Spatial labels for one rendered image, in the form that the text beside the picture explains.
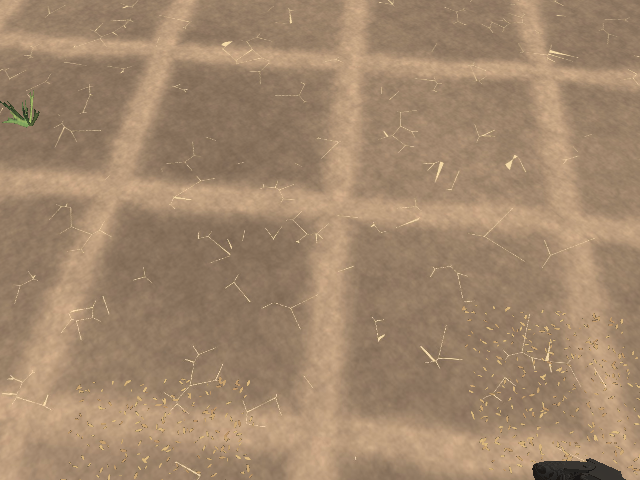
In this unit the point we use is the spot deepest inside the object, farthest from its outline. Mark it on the right robot hand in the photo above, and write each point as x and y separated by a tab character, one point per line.
575	470

